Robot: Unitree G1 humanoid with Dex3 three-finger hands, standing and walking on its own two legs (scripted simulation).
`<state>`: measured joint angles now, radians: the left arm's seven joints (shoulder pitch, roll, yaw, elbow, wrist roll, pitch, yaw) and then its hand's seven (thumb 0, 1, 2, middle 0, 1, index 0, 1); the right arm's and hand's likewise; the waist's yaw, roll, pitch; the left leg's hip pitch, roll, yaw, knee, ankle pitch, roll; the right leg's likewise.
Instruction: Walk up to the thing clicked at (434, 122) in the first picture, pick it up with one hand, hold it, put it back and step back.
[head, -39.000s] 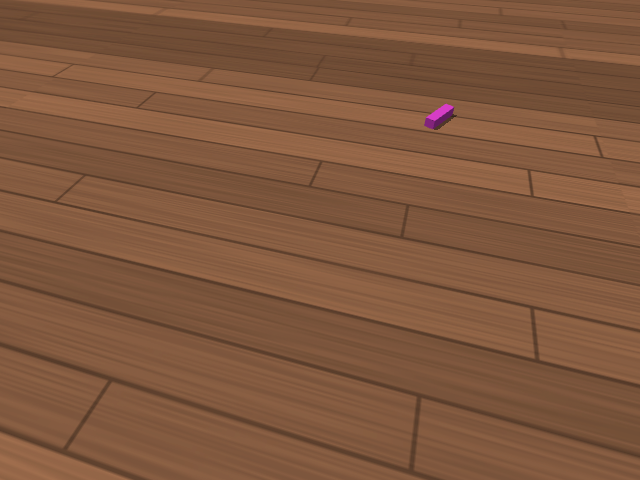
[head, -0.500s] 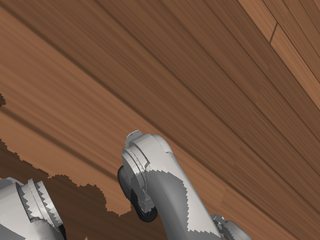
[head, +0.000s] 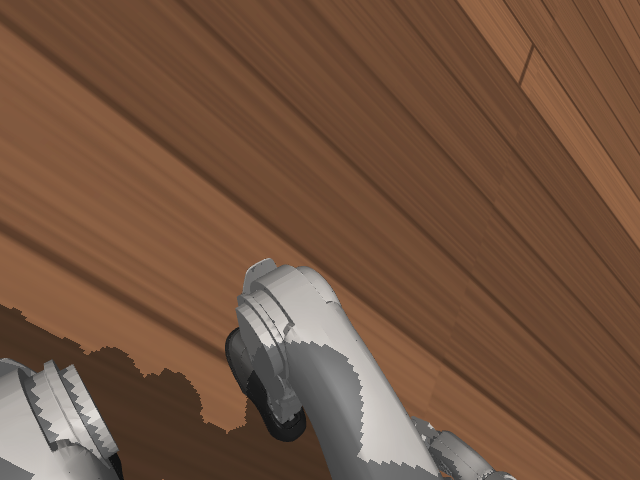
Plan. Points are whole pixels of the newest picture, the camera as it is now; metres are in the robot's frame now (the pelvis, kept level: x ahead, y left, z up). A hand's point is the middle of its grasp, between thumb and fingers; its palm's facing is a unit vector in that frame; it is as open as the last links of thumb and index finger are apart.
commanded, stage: rest palm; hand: left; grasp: from above
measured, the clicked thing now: out of the picture +0.49 +0.34 -0.29
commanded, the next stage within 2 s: close in 0.26 s
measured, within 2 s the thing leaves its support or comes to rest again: neither
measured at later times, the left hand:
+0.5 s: hand out of the picture +0.47 +0.32 -0.26, palm faces -0.42 -0.16 -0.89, open 13.5 cm
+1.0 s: hand out of the picture +0.47 +0.32 -0.26, palm faces -0.42 -0.15 -0.89, open 12.4 cm
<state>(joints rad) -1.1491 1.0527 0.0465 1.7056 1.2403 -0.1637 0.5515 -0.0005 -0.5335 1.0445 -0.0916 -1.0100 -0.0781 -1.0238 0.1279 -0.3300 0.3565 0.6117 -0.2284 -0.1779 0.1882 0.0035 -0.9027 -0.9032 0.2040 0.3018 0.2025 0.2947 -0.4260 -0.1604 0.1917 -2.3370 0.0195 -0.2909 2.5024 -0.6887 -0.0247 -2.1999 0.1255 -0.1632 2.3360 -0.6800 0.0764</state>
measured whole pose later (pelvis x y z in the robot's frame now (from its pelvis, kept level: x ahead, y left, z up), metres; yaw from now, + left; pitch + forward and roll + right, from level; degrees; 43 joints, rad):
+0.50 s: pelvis +0.00 +0.00 +0.00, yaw -1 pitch +28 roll -16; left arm -1.14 1.07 0.06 1.71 1.23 -0.15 0.57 0.00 -0.46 1.04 -0.11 -1.07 -0.11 -1.06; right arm 0.13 -0.34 0.37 0.60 -0.23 -0.20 0.20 0.00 -0.90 -0.90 0.20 0.30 0.20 0.29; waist -0.44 -0.17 0.21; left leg -2.33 0.03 -0.30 2.50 -0.69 -0.02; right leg -2.19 0.13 -0.17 2.32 -0.67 0.08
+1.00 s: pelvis +0.00 +0.00 +0.00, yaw -1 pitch +27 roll -16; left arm -1.14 1.08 0.04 1.73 1.23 -0.17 0.58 0.00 -0.28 0.90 -0.20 -1.04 -0.23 -1.01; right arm 0.12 -0.34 0.40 0.60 -0.24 -0.20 0.19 0.00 -0.90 -0.90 0.20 0.30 0.20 0.29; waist -0.44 -0.18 0.22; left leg -2.33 0.03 -0.31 2.50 -0.68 -0.02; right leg -2.18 0.13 -0.18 2.32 -0.66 0.08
